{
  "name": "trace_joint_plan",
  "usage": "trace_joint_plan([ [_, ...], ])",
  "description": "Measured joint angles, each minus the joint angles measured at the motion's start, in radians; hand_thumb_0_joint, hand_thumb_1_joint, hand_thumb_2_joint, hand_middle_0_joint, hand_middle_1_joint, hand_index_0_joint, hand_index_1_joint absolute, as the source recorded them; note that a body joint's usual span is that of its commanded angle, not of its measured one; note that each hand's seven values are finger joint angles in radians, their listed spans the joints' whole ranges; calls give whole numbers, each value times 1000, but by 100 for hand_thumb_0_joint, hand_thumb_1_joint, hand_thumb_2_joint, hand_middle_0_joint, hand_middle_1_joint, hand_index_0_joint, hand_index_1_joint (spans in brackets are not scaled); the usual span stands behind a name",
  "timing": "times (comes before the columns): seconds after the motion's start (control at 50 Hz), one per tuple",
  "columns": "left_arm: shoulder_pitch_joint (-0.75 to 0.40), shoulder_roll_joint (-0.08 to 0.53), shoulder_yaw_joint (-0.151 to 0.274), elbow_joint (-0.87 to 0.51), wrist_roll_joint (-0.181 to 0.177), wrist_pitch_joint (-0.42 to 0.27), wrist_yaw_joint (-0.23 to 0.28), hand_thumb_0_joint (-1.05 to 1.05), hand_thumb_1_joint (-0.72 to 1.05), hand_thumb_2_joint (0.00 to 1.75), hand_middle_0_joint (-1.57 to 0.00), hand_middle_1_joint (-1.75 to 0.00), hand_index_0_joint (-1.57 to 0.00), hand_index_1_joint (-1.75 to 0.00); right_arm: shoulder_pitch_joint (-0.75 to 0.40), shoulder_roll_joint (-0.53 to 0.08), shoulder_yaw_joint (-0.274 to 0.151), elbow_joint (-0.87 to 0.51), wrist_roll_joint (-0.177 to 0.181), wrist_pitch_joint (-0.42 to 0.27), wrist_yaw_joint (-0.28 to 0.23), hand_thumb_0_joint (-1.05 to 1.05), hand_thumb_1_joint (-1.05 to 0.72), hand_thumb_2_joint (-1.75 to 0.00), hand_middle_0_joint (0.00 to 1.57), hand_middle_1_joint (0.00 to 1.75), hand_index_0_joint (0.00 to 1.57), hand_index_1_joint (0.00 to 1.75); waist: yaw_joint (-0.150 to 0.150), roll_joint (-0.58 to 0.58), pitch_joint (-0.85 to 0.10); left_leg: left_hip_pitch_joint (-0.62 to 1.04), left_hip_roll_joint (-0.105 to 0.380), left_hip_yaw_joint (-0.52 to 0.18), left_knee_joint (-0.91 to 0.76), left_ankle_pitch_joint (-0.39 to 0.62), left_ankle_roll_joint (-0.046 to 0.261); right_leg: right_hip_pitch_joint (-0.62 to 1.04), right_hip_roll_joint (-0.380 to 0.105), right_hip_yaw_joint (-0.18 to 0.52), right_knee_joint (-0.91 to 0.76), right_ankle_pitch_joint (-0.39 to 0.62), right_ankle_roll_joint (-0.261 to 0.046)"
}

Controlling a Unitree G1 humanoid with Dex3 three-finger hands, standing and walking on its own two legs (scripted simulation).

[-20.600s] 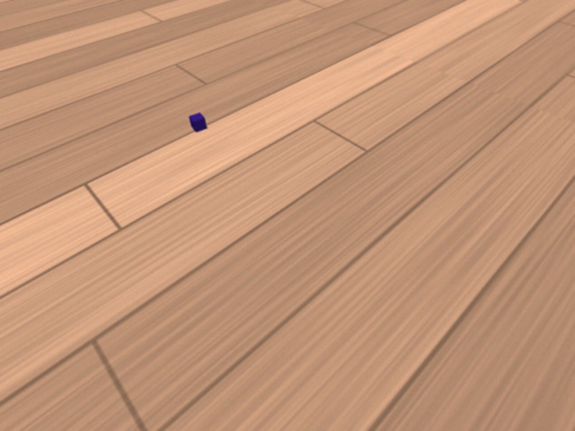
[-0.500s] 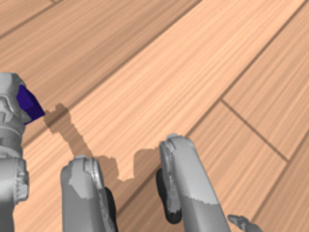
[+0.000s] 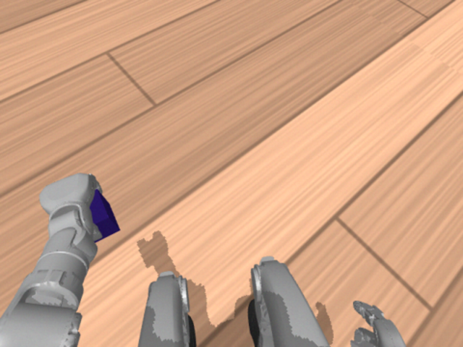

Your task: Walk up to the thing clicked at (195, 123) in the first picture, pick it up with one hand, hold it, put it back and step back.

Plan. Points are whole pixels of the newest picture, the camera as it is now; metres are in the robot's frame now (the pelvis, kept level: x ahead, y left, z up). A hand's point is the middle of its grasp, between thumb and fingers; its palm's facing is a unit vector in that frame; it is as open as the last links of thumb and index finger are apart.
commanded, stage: lift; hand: left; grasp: from above
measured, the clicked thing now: (91, 218) +0.40 +0.25 -0.14
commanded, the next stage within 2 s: hold in 0.78 s
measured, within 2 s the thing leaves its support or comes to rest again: neither
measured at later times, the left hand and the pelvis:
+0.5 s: hand (54, 187) +0.38 +0.23 +0.05, palm faces -0.42 -0.17 -0.89, open 10.0 cm; pelvis +0.05 +0.00 +0.14, yaw +0 degrees
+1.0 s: hand (34, 169) +0.38 +0.23 +0.11, palm faces -0.40 -0.17 -0.90, open 10.1 cm; pelvis +0.07 +0.01 +0.18, yaw +1 degrees
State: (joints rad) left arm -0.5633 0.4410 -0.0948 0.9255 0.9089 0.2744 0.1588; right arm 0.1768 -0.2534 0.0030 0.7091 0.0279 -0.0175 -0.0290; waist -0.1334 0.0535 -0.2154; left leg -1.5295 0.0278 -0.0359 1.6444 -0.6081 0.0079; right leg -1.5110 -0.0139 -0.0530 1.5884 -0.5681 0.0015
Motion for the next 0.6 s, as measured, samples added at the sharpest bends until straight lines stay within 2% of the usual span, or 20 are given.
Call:
trace_joint_plan([
  [0.12,89,-35,-37,-40,-29,15,-2,-1,-2,43,-83,-38,-79,-40,32,11,-1,28,13,-17,-25,0,-90,-90,20,30,20,30,20,3,17,201,5,10,-169,31,-1,196,7,7,-166,32,0],
  [0.24,146,-69,-66,-56,-40,2,19,-1,-2,43,-82,-40,-78,-43,58,17,-3,60,15,-39,-48,0,-90,-90,20,30,20,30,33,0,43,384,6,20,-325,67,0,377,10,13,-321,68,2],
  [0.4,151,-103,-88,-23,-35,7,53,-1,0,43,-81,-40,-77,-44,74,16,-7,87,9,-56,-55,0,-90,-90,20,30,20,30,41,-6,74,588,5,32,-505,111,1,580,12,22,-501,114,7],
  [0.6,142,-122,-94,10,-43,22,38,-1,0,42,-80,-40,-77,-44,95,13,-14,72,7,-53,-31,0,-90,-90,20,30,20,30,51,-12,103,789,-1,46,-692,166,4,776,9,33,-684,168,12],
])
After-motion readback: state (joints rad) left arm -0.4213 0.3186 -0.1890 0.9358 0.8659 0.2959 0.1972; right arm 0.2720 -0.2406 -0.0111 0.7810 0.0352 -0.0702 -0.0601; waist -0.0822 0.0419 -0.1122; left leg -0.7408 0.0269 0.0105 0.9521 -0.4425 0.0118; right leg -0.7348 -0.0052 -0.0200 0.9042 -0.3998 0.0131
